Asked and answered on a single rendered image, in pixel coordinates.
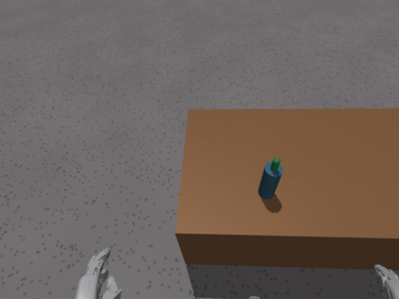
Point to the left robot hand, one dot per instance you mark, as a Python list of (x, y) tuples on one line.
[(89, 286)]

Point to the bottle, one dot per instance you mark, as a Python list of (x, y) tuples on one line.
[(270, 179)]

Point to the right robot hand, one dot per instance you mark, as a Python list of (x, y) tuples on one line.
[(389, 280)]

